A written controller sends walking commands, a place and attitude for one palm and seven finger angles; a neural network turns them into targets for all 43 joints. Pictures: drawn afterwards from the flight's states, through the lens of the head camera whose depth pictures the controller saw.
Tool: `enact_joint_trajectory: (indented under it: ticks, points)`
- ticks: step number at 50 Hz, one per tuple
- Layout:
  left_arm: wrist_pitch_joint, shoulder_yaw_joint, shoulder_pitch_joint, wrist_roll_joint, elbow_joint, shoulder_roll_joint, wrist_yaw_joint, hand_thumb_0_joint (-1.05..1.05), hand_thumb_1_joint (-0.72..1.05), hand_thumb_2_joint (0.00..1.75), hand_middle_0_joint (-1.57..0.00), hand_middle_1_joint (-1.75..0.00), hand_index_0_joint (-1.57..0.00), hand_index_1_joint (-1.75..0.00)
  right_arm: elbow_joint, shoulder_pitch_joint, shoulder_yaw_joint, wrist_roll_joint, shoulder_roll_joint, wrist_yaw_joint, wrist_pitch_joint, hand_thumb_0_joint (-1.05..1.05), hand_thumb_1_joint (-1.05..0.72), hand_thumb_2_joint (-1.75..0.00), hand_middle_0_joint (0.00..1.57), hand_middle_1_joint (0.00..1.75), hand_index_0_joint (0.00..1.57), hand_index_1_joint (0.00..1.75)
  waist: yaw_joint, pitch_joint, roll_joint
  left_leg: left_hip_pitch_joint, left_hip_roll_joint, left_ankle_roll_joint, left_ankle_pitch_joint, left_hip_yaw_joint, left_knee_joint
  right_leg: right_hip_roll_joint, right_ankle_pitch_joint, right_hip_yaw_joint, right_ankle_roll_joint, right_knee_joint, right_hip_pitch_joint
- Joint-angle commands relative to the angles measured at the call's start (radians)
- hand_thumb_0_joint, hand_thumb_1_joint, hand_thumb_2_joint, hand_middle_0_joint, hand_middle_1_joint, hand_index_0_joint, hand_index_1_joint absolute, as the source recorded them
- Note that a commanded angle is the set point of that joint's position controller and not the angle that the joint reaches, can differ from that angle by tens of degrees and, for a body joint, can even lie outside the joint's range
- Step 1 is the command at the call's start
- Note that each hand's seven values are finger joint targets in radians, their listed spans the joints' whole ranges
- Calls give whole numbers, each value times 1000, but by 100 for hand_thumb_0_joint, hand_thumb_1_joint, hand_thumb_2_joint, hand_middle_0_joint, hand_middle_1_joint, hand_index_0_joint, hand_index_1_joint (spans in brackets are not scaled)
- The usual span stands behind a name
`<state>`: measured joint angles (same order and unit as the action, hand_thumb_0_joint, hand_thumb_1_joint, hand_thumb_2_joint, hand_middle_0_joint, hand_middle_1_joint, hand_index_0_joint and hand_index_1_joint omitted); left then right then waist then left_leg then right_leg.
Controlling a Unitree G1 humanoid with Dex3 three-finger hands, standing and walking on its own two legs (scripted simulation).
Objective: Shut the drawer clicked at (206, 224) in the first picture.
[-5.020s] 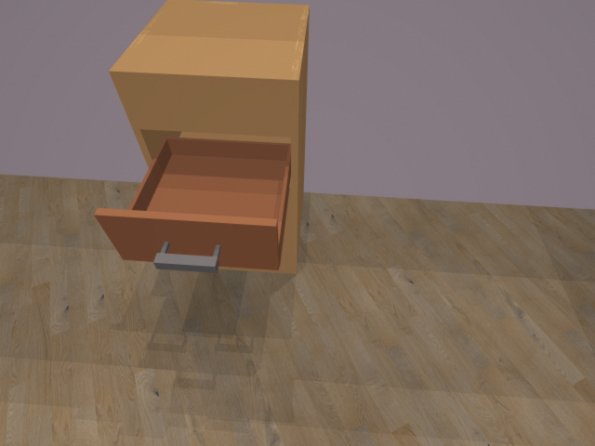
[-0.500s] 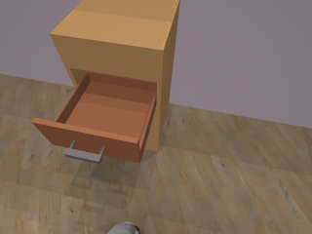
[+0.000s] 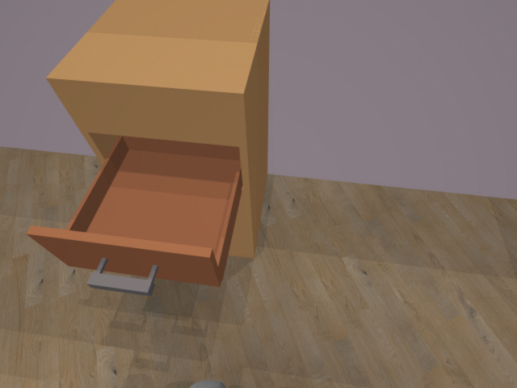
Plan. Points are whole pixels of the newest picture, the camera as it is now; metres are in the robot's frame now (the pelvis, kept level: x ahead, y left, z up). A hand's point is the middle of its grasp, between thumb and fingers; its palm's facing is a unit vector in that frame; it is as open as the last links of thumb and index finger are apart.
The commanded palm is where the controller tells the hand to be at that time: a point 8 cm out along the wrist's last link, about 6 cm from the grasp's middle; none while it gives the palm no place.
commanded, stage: come to a stop and stand still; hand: left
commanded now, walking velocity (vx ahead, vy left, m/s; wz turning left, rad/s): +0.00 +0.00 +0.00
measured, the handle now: (125, 274) +0.34 +0.32 -0.19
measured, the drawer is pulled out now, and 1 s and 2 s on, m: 0.30 0.30 0.30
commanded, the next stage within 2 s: look again from close up in 0.36 s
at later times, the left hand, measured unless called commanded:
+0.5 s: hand out of the picture +0.03 +0.18 -0.17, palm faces +0.02 -0.97 -0.23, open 7.4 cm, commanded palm none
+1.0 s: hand out of the picture -0.02 +0.19 -0.17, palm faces +0.01 -0.98 -0.19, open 7.4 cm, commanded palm none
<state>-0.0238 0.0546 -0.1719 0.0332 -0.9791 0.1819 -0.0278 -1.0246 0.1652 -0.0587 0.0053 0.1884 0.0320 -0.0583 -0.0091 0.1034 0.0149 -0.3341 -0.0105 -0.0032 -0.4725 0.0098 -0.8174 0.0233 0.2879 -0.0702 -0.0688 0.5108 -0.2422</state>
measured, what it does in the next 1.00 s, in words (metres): steps on the spot: left foot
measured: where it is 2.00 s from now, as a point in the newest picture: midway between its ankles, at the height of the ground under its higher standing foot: outside the picture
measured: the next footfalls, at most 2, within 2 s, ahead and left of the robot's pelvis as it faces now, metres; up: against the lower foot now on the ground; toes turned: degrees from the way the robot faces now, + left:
left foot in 0.08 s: +0.00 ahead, +0.13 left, +0.00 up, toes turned +1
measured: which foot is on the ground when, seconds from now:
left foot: up 0.00-0.06, down 0.08-1.00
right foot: down 0.00-1.00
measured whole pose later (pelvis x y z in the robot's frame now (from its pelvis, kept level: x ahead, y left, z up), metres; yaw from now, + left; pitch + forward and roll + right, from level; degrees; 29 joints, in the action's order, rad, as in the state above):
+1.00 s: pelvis -0.02 +0.02 +0.00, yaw -1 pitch -1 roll +1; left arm 0.01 -0.02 -0.31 0.01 -1.10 0.14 -0.03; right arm -1.11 0.33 0.03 0.01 0.14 0.03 0.02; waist 0.00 0.02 0.01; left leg -0.15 0.01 0.02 -0.28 0.04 -0.44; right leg 0.01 0.25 -0.04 -0.03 0.47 -0.21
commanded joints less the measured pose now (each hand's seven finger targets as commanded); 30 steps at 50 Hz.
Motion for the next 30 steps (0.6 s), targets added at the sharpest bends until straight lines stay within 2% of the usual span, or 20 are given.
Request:
enact_joint_trajectory:
  ticks: [1,2,3,4,5,6,7,8,10,12,20,21,22,23,24,26,27,28,29,30]
  points:
    - [24,27,-86,-14,7,142,-14,0,90,90,-20,-30,-20,-30,20,71,8,-1,38,4,38,0,-90,-90,20,30,20,30,20,-183,-125,49,-6,-15,126,-3,332,-233,-709,185,-94,-54,284]
    - [27,24,-74,-23,-2,137,-14,0,90,90,-20,-30,-20,-30,-1,108,11,1,39,6,45,0,-90,-90,20,30,20,30,2,-190,-110,135,-17,-11,270,-13,448,-220,-670,168,-59,-28,253]
    - [28,18,-70,-31,-5,116,-13,0,90,90,-20,-30,-20,-30,-14,127,12,7,63,9,57,0,-90,-90,20,30,20,30,4,-203,-45,235,-79,10,519,-62,484,-173,-561,128,-8,-8,183]
    - [28,9,-80,-33,-7,82,-9,0,90,90,-20,-30,-20,-30,-16,118,10,13,93,14,64,0,-90,-90,20,30,20,30,22,-206,55,274,-167,47,722,-144,434,-115,-398,96,27,-19,120]
    - [25,3,-71,-31,-10,66,-12,0,90,90,-20,-30,-20,-30,-20,103,15,16,111,18,60,0,-90,-90,20,30,20,30,26,-177,86,233,-203,75,781,-147,411,-99,-265,79,40,-66,123]
    - [24,4,-58,-27,-22,73,-11,0,90,90,-20,-30,-20,-30,-28,85,20,15,97,20,55,0,-90,-90,20,30,20,30,26,-137,68,216,-171,54,719,-94,402,-97,-274,83,36,-99,129]
    - [22,6,-39,-26,-39,88,-7,0,90,90,-20,-30,-20,-30,-40,91,25,12,80,21,56,0,-90,-90,20,30,20,30,16,-128,137,211,-139,36,712,-81,415,-111,-335,81,30,-86,147]
    - [20,2,-39,-30,-45,92,-2,0,90,90,-20,-30,-20,-30,-46,105,28,9,79,23,55,0,-90,-90,20,30,20,30,14,-104,151,182,-136,27,618,-84,455,-108,-271,74,29,-96,155]
    - [23,0,-52,-29,-65,85,-3,0,90,90,-20,-30,-20,-30,-58,124,32,12,71,26,57,0,-90,-90,20,30,20,30,16,-88,81,191,-128,22,622,-76,445,-110,-327,82,20,-113,160]
    - [26,-4,-60,-31,-80,81,-2,0,90,90,-20,-30,-20,-30,-65,143,34,11,67,27,56,0,-90,-90,20,30,20,30,11,-95,38,205,-113,13,554,-62,451,-122,-348,95,16,-136,165]
    - [36,-16,-85,-32,-112,69,-4,0,90,90,-20,-30,-20,-30,-86,171,44,11,55,23,59,0,-90,-90,20,30,20,30,7,-53,-38,213,-101,15,441,-52,496,-124,-302,112,20,-187,148]
    - [70,-24,-198,-16,-131,91,-51,0,90,90,-20,-30,-20,-30,-21,72,33,-4,90,4,87,0,-90,-90,20,30,20,30,53,-49,-12,115,-89,-2,406,24,251,-202,-819,179,88,-130,137]
    - [81,-13,-182,-19,-88,143,-49,0,90,90,-20,-30,-20,-30,16,132,43,0,25,0,81,0,-90,-90,20,30,20,30,1,-149,-28,59,-49,8,148,-16,239,-263,-888,236,30,-88,239]
    - [84,-24,-157,-21,-77,122,-39,0,90,90,-20,-30,-20,-30,13,134,42,2,24,2,83,0,-90,-90,20,30,20,30,-4,-146,13,62,-51,13,116,-15,266,-264,-850,217,-16,-86,218]
    - [82,-28,-123,-21,-66,125,-34,0,90,90,-20,-30,-20,-30,15,170,48,2,11,-3,80,0,-90,-90,20,30,20,30,-26,-187,-33,97,-50,17,190,-1,323,-234,-795,169,-27,-65,224]
    - [74,-36,-131,-26,-61,76,-30,0,90,90,-20,-30,-20,-30,7,212,49,5,40,-2,85,0,-90,-90,20,30,20,30,-29,-187,-86,155,-78,29,355,-43,349,-169,-514,122,-7,-61,146]
    - [71,-39,-137,-27,-61,58,-29,0,90,90,-20,-30,-20,-30,4,213,49,7,52,0,88,0,-90,-90,20,30,20,30,-21,-157,-75,161,-97,34,422,-49,354,-147,-450,120,0,-65,116]
    - [68,-43,-140,-28,-60,58,-26,0,90,90,-20,-30,-20,-30,3,207,51,7,54,2,89,0,-90,-90,20,30,20,30,-16,-126,-39,160,-99,33,452,-51,364,-139,-404,119,3,-67,99]
    - [64,-43,-134,-28,-60,63,-22,0,90,90,-20,-30,-20,-30,2,202,56,9,50,3,91,0,-90,-90,20,30,20,30,-10,-98,41,151,-99,34,486,-55,381,-132,-354,118,2,-61,87]
    - [60,-45,-143,-28,-64,65,-20,0,90,90,-20,-30,-20,-30,1,195,59,10,53,4,89,0,-90,-90,20,30,20,30,-4,-66,30,134,-102,36,469,-60,390,-124,-299,115,5,-66,74]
